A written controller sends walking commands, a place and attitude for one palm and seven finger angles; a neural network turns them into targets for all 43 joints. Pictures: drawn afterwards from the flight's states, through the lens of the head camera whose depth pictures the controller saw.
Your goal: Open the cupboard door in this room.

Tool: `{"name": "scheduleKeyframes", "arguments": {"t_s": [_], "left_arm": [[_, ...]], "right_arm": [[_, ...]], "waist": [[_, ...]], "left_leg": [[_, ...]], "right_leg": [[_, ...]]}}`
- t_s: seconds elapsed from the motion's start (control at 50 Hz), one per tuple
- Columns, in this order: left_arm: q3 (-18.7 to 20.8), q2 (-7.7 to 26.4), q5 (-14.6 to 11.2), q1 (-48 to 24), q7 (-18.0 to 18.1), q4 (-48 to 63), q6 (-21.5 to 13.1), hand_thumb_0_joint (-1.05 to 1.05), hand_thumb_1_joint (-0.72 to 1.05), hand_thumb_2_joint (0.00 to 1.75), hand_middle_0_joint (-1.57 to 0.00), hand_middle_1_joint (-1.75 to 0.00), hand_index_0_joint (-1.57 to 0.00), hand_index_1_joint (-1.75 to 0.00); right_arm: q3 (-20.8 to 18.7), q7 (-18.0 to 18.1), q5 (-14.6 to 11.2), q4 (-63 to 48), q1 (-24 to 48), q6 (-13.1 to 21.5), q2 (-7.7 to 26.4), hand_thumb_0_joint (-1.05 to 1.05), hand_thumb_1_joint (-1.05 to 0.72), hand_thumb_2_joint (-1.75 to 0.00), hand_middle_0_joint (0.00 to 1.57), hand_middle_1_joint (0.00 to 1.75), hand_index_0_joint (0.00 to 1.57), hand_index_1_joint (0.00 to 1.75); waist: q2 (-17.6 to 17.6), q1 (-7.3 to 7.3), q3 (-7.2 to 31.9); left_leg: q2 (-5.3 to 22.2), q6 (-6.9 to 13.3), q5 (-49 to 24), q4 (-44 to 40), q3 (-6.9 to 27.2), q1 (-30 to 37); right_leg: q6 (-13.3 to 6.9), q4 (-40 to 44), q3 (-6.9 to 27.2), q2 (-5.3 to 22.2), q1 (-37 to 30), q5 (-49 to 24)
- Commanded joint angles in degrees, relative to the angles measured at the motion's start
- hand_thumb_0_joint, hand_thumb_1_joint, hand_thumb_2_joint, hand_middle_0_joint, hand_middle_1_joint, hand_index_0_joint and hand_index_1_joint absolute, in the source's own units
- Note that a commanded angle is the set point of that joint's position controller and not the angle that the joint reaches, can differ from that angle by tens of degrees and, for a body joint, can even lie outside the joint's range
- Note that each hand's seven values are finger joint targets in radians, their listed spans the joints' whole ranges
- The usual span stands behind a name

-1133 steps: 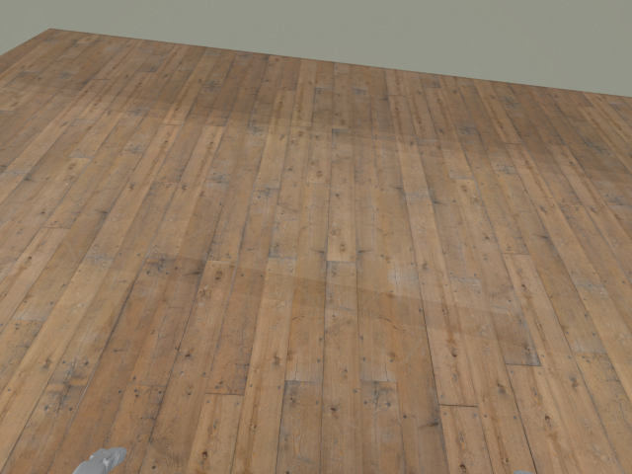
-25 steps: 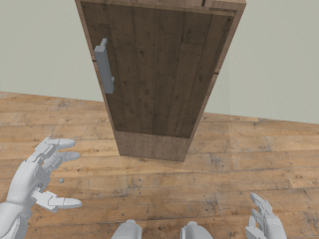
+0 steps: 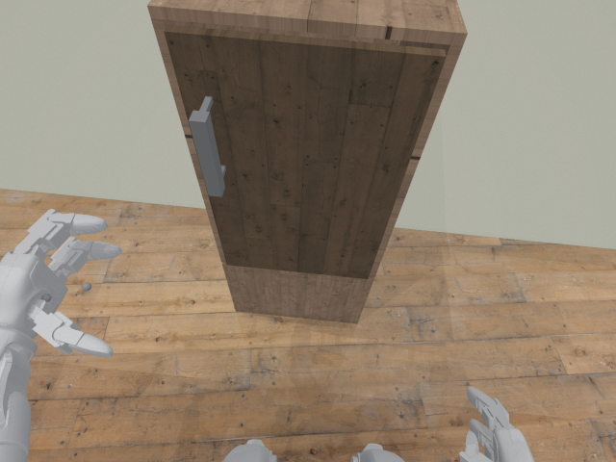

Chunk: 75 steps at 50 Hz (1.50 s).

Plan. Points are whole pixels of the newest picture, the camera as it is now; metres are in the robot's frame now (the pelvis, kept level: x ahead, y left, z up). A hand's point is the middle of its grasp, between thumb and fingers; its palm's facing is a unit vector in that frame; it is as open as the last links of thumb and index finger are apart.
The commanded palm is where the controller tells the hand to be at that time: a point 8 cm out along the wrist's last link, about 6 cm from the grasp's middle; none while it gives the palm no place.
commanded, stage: raise the hand with hooked fingers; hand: left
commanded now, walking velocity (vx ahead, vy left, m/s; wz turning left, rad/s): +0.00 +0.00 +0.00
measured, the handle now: (212, 148) +0.56 +0.19 +0.05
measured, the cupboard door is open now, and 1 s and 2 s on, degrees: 0 0 0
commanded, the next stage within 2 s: move the hooked fingers beside the handle in 0.48 s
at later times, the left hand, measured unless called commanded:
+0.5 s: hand (102, 290) +0.29 +0.26 +0.08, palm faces -0.03 -1.00 -0.06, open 14.0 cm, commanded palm +0.26 +0.31 +0.07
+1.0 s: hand (122, 244) +0.35 +0.26 +0.07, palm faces -0.06 -1.00 -0.03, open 14.0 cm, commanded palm +0.33 +0.31 +0.07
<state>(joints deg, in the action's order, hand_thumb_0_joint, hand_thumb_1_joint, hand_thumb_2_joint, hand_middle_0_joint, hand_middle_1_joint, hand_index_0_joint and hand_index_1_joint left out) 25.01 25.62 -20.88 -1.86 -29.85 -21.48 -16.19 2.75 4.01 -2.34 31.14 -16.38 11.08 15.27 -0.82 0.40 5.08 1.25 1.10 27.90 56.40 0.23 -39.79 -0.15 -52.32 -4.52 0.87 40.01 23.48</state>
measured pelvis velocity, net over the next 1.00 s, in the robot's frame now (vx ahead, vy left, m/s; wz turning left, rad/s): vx -0.01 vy -0.01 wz -0.02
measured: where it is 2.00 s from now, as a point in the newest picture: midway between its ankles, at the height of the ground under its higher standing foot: outside the picture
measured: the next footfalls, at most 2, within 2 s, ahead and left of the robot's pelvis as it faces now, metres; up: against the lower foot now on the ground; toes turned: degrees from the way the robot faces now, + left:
none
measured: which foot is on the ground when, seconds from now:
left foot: down 0.00-1.00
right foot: down 0.00-1.00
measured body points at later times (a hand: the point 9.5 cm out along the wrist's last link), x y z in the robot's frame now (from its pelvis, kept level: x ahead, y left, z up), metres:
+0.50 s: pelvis +0.00 -0.01 +0.00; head +0.05 +0.00 +0.45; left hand +0.28 +0.31 +0.08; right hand +0.15 -0.26 -0.07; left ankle +0.00 +0.10 -0.68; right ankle +0.02 -0.12 -0.68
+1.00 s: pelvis -0.01 -0.01 +0.00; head +0.06 +0.01 +0.44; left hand +0.35 +0.31 +0.08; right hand +0.11 -0.27 -0.09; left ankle +0.00 +0.10 -0.68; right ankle +0.02 -0.12 -0.68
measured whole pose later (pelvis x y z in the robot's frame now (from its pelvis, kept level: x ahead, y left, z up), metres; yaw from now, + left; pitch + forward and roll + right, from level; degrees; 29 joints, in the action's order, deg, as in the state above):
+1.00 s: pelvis -0.01 -0.01 +0.00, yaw -1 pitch +13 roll -2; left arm 25.8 28.8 -17.8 -18.4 -32.2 -39.7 -17.2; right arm 2.1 4.4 -2.3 32.7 -17.6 8.2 16.3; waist 0.0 3.0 5.1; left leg 1.9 0.6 26.9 56.1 -0.5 -42.3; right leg -0.7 -52.6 -3.7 0.1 43.3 22.3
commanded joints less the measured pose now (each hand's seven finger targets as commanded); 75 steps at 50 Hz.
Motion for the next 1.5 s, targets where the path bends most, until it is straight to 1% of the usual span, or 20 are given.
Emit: {"name": "scheduleKeyframes", "arguments": {"t_s": [0.0, 0.08, 0.16, 0.2, 0.26, 0.38, 0.46, 0.56, 0.64, 0.66, 0.72, 0.84, 0.94, 1.08, 1.14, 1.22, 1.28, 1.3, 1.36, 1.48], "left_arm": [[3.28, 12.18, -0.96, -7.28, -2.57, 5.66, 0.47, 0.00, -0.50, 0.30, -0.30, -1.20, -0.30, -1.20], [5.27, 13.96, -1.80, -7.81, -2.31, 9.60, -1.15, 0.00, -0.50, 0.30, -0.30, -1.20, -0.30, -1.20], [7.21, 14.71, -2.12, -8.57, -0.01, 10.10, -4.73, 0.00, -0.50, 0.30, -0.30, -1.20, -0.30, -1.20], [7.07, 14.49, -1.85, -9.22, 0.48, 9.86, -5.48, 0.00, -0.50, 0.30, -0.30, -1.20, -0.30, -1.20], [5.88, 14.15, -1.08, -9.23, -0.01, 9.34, -4.95, 0.00, -0.50, 0.30, -0.30, -1.20, -0.30, -1.20], [5.35, 14.32, -1.30, -9.08, -1.01, 11.21, -4.55, 0.00, -0.50, 0.30, -0.30, -1.20, -0.30, -1.20], [6.47, 14.07, -2.28, -9.32, -0.69, 8.26, -4.73, 0.00, -0.50, 0.30, -0.30, -1.20, -0.30, -1.20], [4.71, 12.73, -1.78, -10.04, -1.60, 5.60, -3.87, 0.00, -0.50, 0.30, -0.30, -1.20, -0.30, -1.20], [4.46, 15.23, -0.49, -19.05, -1.81, 4.32, -4.36, 0.00, -0.50, 0.30, -0.30, -1.20, -0.30, -1.20], [4.46, 15.46, -0.31, -21.72, -1.73, 2.48, -4.50, 0.00, -0.50, 0.30, -0.30, -1.20, -0.30, -1.20], [5.67, 18.18, 0.07, -27.86, -1.60, 0.68, -5.92, 0.00, -0.50, 0.30, -0.30, -1.20, -0.30, -1.20], [4.87, 19.05, 1.61, -30.53, -2.45, -4.65, -5.69, 0.00, -0.50, 0.30, -0.30, -1.20, -0.30, -1.20], [6.71, 20.20, 1.57, -27.94, -2.28, -9.26, -3.63, 0.00, -0.50, 0.30, -0.30, -1.20, -0.30, -1.20], [6.49, 20.54, 2.88, -33.98, -0.40, -11.52, -5.48, 0.00, -0.50, 0.30, -0.30, -1.20, -0.30, -1.20], [5.00, 19.66, 3.40, -37.61, -0.56, -9.43, -7.08, 0.00, -0.50, 0.30, -0.30, -1.20, -0.30, -1.20], [3.90, 19.51, 3.64, -43.07, -0.92, -12.00, -7.57, 0.00, -0.50, 0.30, -0.30, -1.20, -0.30, -1.20], [4.71, 21.05, 4.53, -44.29, -0.65, -15.15, -6.81, 0.00, -0.50, 0.30, -0.30, -1.20, -0.30, -1.20], [4.70, 21.07, 4.76, -44.75, -0.46, -15.13, -6.75, 0.00, -0.50, 0.30, -0.30, -1.20, -0.30, -1.20], [6.57, 23.41, 5.45, -44.44, 0.21, -15.97, -6.82, 0.00, -0.50, 0.30, -0.30, -1.20, -0.30, -1.20], [5.26, 21.69, 5.74, -46.19, 0.57, -18.73, -7.20, 0.00, -0.50, 0.30, -0.30, -1.20, -0.30, -1.20]], "right_arm": [[-4.29, 0.90, -0.76, -8.55, 0.21, 2.68, 9.77, 0.00, -0.90, -0.90, 0.20, 0.30, 0.20, 0.30], [-4.67, 0.26, -0.27, -9.11, -0.13, 2.83, 9.65, 0.00, -0.90, -0.90, 0.20, 0.30, 0.20, 0.30], [-4.68, 0.01, 0.05, -8.61, -0.33, 2.53, 9.26, 0.00, -0.90, -0.90, 0.20, 0.30, 0.20, 0.30], [-4.60, 0.00, 0.02, -8.37, -0.09, 2.39, 9.14, 0.00, -0.90, -0.90, 0.20, 0.30, 0.20, 0.30], [-4.63, 0.15, -0.12, -8.25, -0.08, 2.07, 9.14, 0.00, -0.90, -0.90, 0.20, 0.30, 0.20, 0.30], [-4.62, 0.38, -0.34, -8.45, 0.34, 2.17, 8.93, 0.00, -0.90, -0.90, 0.20, 0.30, 0.20, 0.30], [-4.36, 0.59, -0.26, -8.12, 0.51, 2.04, 8.99, 0.00, -0.90, -0.90, 0.20, 0.30, 0.20, 0.30], [-4.32, 0.65, -0.41, -8.31, 0.66, 1.81, 9.12, 0.00, -0.90, -0.90, 0.20, 0.30, 0.20, 0.30], [-4.06, 1.22, -0.24, -7.06, 0.22, 1.64, 9.56, 0.00, -0.90, -0.90, 0.20, 0.30, 0.20, 0.30], [-3.91, 1.44, -0.23, -6.76, 0.01, 1.49, 9.65, 0.00, -0.90, -0.90, 0.20, 0.30, 0.20, 0.30], [-3.89, 1.93, -0.19, -5.64, -0.22, 1.48, 9.92, 0.00, -0.90, -0.90, 0.20, 0.30, 0.20, 0.30], [-3.84, 1.65, -0.21, -4.97, -1.20, 0.95, 9.77, 0.00, -0.90, -0.90, 0.20, 0.30, 0.20, 0.30], [-4.12, 0.94, -0.14, -5.88, -2.63, -0.44, 10.19, 0.00, -0.90, -0.90, 0.20, 0.30, 0.20, 0.30], [-4.65, 0.30, 0.03, -5.55, -4.55, -2.31, 10.63, 0.00, -0.90, -0.90, 0.20, 0.30, 0.20, 0.30], [-4.90, 0.19, 0.21, -5.08, -5.38, -2.73, 10.40, 0.00, -0.90, -0.90, 0.20, 0.30, 0.20, 0.30], [-4.83, 0.51, 0.35, -3.49, -6.30, -3.48, 10.65, 0.00, -0.90, -0.90, 0.20, 0.30, 0.20, 0.30], [-4.86, 0.52, 0.26, -2.93, -6.68, -4.37, 10.77, 0.00, -0.90, -0.90, 0.20, 0.30, 0.20, 0.30], [-4.78, 0.36, 0.37, -3.07, -6.53, -4.43, 10.60, 0.00, -0.90, -0.90, 0.20, 0.30, 0.20, 0.30], [-4.89, 0.08, 0.63, -3.07, -7.49, -5.26, 10.76, 0.00, -0.90, -0.90, 0.20, 0.30, 0.20, 0.30], [-5.04, -0.60, 0.73, -2.88, -8.29, -6.65, 10.75, 0.00, -0.90, -0.90, 0.20, 0.30, 0.20, 0.30]], "waist": [[-3.34, 0.08, 13.97], [-3.29, -0.45, 16.62], [-1.94, -0.21, 15.51], [-4.31, -0.11, 14.83], [-6.60, 0.10, 15.22], [-6.58, 0.37, 16.01], [-2.88, 0.45, 14.08], [-2.46, 0.67, 13.41], [-3.83, 1.97, 12.78], [-1.80, 2.65, 12.19], [-2.93, 2.74, 12.95], [-7.08, 1.82, 18.05], [-3.32, 0.82, 18.58], [-2.19, 2.31, 17.32], [-6.50, 2.55, 20.79], [-5.40, 3.83, 21.07], [-5.25, 3.88, 20.85], [-7.75, 3.34, 21.44], [-6.68, 3.13, 23.57], [-6.98, 3.90, 23.30]], "left_leg": [[-1.28, -0.34, -19.09, -10.78, 1.37, 6.63], [-1.36, -0.24, -22.34, -10.19, 1.18, 8.07], [-1.40, -0.32, -21.11, -10.10, 0.93, 6.68], [-1.46, -0.41, -19.57, -10.30, 0.74, 6.53], [-1.40, -0.24, -19.29, -10.50, 0.51, 7.30], [-1.29, -0.06, -20.42, -10.51, 0.73, 8.35], [-1.37, -0.08, -17.91, -10.62, 0.76, 6.28], [-1.55, 0.09, -15.70, -10.53, 0.32, 5.31], [-1.38, 0.14, -13.47, -9.85, 0.58, 4.50], [-1.34, 0.21, -12.11, -9.82, 0.89, 3.77], [-1.29, 0.25, -10.78, -8.95, 0.86, 3.13], [-1.19, 0.02, -13.95, -9.23, 0.90, 5.06], [-1.13, 0.01, -17.26, -9.29, 0.54, 3.42], [-0.87, 0.03, -16.80, -9.04, 0.44, 1.95], [-0.70, -0.13, -20.04, -8.56, 0.66, 6.07], [-0.53, 0.03, -21.11, -7.77, 1.29, 5.97], [-0.43, 0.01, -20.02, -7.93, 1.28, 5.45], [-0.56, -0.19, -20.49, -8.03, 1.23, 5.92], [-0.24, -0.23, -24.90, -7.35, 1.49, 6.98], [0.24, -0.47, -28.31, -6.67, 1.57, 8.13]], "right_leg": [[-1.36, 6.83, 0.91, -1.95, -9.71, -12.56], [-1.38, 6.50, 1.26, -2.19, -11.18, -15.68], [-1.30, 6.20, 1.61, -2.38, -11.58, -14.85], [-1.31, 6.27, 1.77, -2.10, -10.82, -13.40], [-1.36, 6.64, 2.03, -1.97, -10.66, -13.25], [-1.25, 7.02, 2.07, -2.05, -11.44, -14.84], [-1.06, 7.30, 2.11, -2.21, -11.36, -13.01], [-0.95, 7.96, 2.81, -1.83, -11.04, -11.22], [-1.09, 7.88, 3.46, -1.85, -9.20, -8.53], [-0.93, 7.99, 3.45, -1.86, -8.47, -6.97], [-1.11, 7.96, 4.42, -1.69, -8.18, -4.73], [-1.41, 6.32, 3.80, -1.70, -9.01, -8.59], [-1.30, 5.71, 3.28, -1.92, -10.49, -12.82], [-1.03, 5.10, 3.01, -2.28, -8.11, -12.57], [-1.42, 4.42, 2.92, -2.56, -7.04, -14.16], [-1.41, 4.04, 2.70, -2.58, -5.89, -14.91], [-1.20, 4.33, 2.70, -2.36, -5.33, -14.25], [-1.37, 4.21, 2.69, -2.24, -5.43, -14.34], [-1.36, 3.57, 2.48, -2.47, -5.97, -17.20], [-1.20, 3.44, 2.13, -2.74, -4.05, -18.39]]}}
